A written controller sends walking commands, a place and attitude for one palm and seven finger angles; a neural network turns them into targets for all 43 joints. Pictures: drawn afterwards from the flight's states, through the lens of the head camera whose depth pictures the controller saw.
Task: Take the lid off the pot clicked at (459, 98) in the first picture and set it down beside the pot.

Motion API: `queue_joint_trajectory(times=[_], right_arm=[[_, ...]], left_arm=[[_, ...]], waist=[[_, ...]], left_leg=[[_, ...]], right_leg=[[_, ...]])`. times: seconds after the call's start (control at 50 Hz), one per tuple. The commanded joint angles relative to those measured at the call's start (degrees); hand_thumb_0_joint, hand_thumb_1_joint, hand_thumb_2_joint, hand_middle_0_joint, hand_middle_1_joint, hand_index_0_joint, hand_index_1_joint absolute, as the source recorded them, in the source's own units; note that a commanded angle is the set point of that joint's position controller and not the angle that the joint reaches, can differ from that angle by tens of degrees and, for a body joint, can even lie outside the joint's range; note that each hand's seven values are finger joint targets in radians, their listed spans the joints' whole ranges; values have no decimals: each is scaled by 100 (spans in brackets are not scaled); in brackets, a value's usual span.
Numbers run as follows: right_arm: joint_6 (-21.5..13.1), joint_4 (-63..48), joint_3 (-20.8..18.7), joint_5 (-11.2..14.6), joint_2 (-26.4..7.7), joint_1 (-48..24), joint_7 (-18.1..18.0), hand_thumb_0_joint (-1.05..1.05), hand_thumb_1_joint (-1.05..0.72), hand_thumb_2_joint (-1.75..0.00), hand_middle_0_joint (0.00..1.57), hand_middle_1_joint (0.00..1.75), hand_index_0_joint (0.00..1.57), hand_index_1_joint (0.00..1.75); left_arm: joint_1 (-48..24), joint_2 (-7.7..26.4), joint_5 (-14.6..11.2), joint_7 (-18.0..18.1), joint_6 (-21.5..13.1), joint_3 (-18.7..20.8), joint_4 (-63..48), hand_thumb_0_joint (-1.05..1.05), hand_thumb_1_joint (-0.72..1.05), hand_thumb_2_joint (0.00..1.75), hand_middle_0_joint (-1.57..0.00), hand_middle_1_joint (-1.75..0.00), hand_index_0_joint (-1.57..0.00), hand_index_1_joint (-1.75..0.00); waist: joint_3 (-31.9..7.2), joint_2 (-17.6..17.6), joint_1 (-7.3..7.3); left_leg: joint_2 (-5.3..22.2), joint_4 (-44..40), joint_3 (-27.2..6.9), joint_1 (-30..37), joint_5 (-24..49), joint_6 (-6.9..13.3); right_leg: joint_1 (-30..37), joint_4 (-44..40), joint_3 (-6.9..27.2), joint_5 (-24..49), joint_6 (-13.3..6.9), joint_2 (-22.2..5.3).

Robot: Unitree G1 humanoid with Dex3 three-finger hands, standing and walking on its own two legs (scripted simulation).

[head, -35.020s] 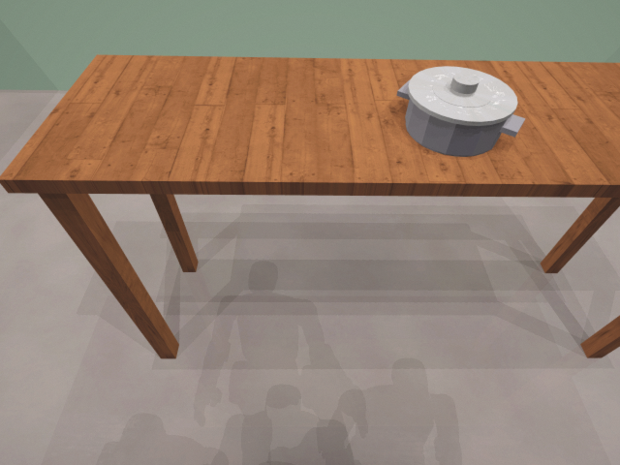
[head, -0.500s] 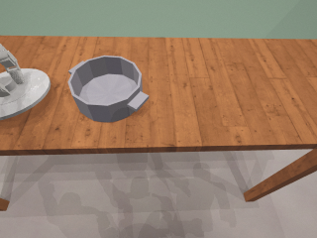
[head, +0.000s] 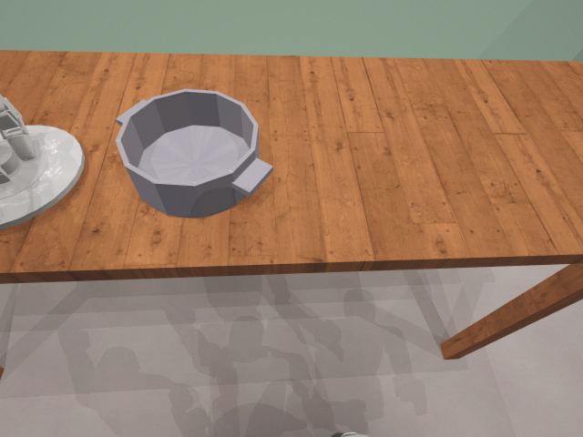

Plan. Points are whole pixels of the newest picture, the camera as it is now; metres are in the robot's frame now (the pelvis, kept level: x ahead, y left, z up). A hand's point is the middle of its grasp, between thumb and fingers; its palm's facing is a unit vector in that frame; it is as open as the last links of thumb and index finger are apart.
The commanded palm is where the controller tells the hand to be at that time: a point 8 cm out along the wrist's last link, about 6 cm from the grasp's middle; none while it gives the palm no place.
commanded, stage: lower the lid onto the table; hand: left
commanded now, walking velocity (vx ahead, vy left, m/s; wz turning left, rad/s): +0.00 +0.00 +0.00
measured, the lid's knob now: out of the picture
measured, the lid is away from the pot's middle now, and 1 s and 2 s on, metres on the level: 0.25 0.24 0.24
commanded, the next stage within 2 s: open the fingers wide in 0.04 s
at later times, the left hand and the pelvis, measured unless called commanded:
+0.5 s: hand out of the picture +0.43 +0.33 +0.13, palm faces -0.42 -0.10 -0.90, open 6.9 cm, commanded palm +0.46 +0.33 +0.19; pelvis -0.01 +0.00 +0.00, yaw +0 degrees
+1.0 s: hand out of the picture +0.43 +0.33 +0.13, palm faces -0.41 -0.11 -0.91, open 9.9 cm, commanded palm +0.46 +0.33 +0.19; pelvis -0.01 +0.00 +0.00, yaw +1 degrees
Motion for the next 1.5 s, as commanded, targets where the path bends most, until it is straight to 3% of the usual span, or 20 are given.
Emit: queue_joint_trajectory(times=[0.0,0.1,0.12,0.14,0.2,0.24,0.28,0.32,0.42,0.46,0.58,0.6,0.74,0.86,0.94,1.08,1.14,1.26,1.34,1.48], right_arm=[[-56,-331,-389,-45,-1096,665,-133,0,-90,-90,20,30,20,30],[-76,-312,-382,-37,-1070,714,-151,0,-90,-90,20,30,20,30],[-33,-645,-464,-49,-933,574,2,0,-90,-90,20,30,20,30],[97,-665,-493,-117,-1007,493,7,0,-90,-90,20,30,20,30],[286,-680,-523,-97,-902,337,-36,0,-90,-90,20,30,20,30],[342,-653,-515,-76,-949,339,-56,0,-90,-90,20,30,20,30],[400,-709,-498,-70,-969,243,-57,0,-90,-90,20,30,20,30],[403,-698,-507,-63,-894,194,-56,0,-90,-90,20,30,20,30],[414,-711,-489,-66,-907,92,-63,0,-90,-90,20,30,20,30],[390,-706,-493,-53,-904,45,-78,0,-90,-90,20,30,20,30],[379,-697,-444,-47,-918,-22,-121,0,-90,-90,20,30,20,30],[365,-687,-446,-40,-906,-41,-122,0,-90,-90,20,30,20,30],[363,-673,-447,-52,-922,-9,-123,0,-90,-90,20,30,20,30],[402,-714,-487,-77,-906,10,-112,0,-90,-90,20,30,20,30],[445,-699,-476,-65,-917,35,-90,0,-90,-90,20,30,20,30],[442,-708,-505,-72,-906,97,-111,0,-90,-90,20,30,20,30],[463,-691,-497,-64,-889,71,-107,0,-90,-90,20,30,20,30],[495,-721,-508,-55,-897,11,-66,0,-90,-90,20,30,20,30],[479,-770,-502,-67,-903,25,-99,0,-90,-90,20,30,20,30],[444,-732,-483,-66,-880,-38,-95,0,-90,-90,20,30,20,30]], left_arm=[[-2688,1784,47,227,11,261,-1109,0,67,94,-85,-106,-92,-108],[-2536,1534,35,230,16,137,-843,0,67,94,-85,-106,-92,-108],[-1137,1259,-78,219,14,449,-953,0,67,94,-85,-106,-92,-108],[-1045,1588,-12,321,-284,822,-1849,0,66,93,-83,-106,-90,-107],[-1677,1454,-79,465,-421,713,-2351,0,62,88,-79,-106,-85,-107],[-1457,1643,-83,470,-426,884,-2024,0,59,86,-76,-105,-82,-107],[-1720,2162,-69,526,-512,1217,-2489,0,56,84,-73,-105,-79,-106],[-1617,1655,-74,515,-507,860,-2376,0,53,82,-71,-104,-76,-105],[-1735,1720,-128,530,-535,913,-2549,0,44,80,-65,-101,-69,-102],[-1760,1392,-168,506,-542,649,-2571,0,40,79,-62,-100,-67,-100],[-1776,1451,-169,519,-513,648,-2268,0,29,76,-56,-95,-59,-96],[-1845,1184,-176,506,-489,417,-2244,0,27,76,-54,-95,-57,-95],[-1774,1433,-178,507,-493,628,-2168,0,13,73,-47,-89,-48,-90],[-1785,1591,-111,577,-563,790,-2545,0,2,71,-40,-85,-41,-85],[-1392,1555,-139,525,-511,812,-1959,0,-4,70,-37,-82,-37,-82],[-1783,1803,-115,599,-550,955,-2570,0,-5,72,-38,-80,-38,-80],[-1445,1627,-102,573,-525,886,-2127,0,-5,72,-38,-80,-38,-80],[-1461,1380,-114,556,-533,689,-2217,0,-6,74,-39,-79,-39,-79],[-1923,1862,-66,620,-549,954,-2623,0,-6,75,-39,-78,-39,-78],[-1784,1680,-76,557,-454,847,-2360,0,-6,75,-39,-78,-39,-78]], waist=[[-2277,888,-46],[-2164,693,-126],[-2288,475,234],[-2333,469,277],[-2426,906,140],[-2093,587,144],[-2463,847,255],[-2346,1014,193],[-2360,862,208],[-2330,953,177],[-2102,590,156],[-2009,719,109],[-2109,510,168],[-2458,934,231],[-2066,344,196],[-2589,839,226],[-2219,535,200],[-2127,609,203],[-2500,772,248],[-2323,721,229]], left_leg=[[-428,-271,150,1426,2288,285],[-383,-141,107,1406,2436,288],[-430,-191,29,1361,2773,268],[-323,-154,58,1408,2999,226],[-324,-150,31,1720,2929,251],[-361,-194,60,1421,2441,270],[-385,-249,46,1437,2403,254],[-378,-233,51,1561,2536,244],[-378,-283,23,1580,2378,246],[-354,-288,28,1727,2537,237],[-419,-344,84,1323,1870,255],[-417,-372,90,1349,1753,246],[-443,-358,101,1210,1837,256],[-402,-303,57,1613,2562,229],[-448,-351,126,1107,1954,259],[-425,-338,73,1552,2408,263],[-432,-345,105,1313,2304,261],[-405,-389,101,1399,2362,244],[-450,-436,85,1388,2111,260],[-406,-440,88,1545,2472,238]], right_leg=[[512,36,-600,1410,-490,767],[217,87,-627,1374,-463,789],[476,170,-696,1435,-503,757],[389,175,-685,1451,-532,762],[233,48,-630,1249,-520,754],[219,20,-641,1071,-534,776],[522,66,-595,1168,-551,741],[343,34,-629,1149,-557,741],[427,-2,-623,1125,-561,736],[308,-19,-640,1137,-572,730],[439,-24,-603,1004,-564,715],[314,-44,-621,911,-570,710],[559,7,-605,1113,-561,704],[552,40,-615,1345,-586,712],[633,-5,-615,1202,-549,723],[721,-6,-568,1345,-557,721],[614,-26,-616,1292,-547,724],[511,-54,-617,1230,-573,731],[780,-22,-560,1243,-576,704],[724,-97,-603,1337,-543,701]])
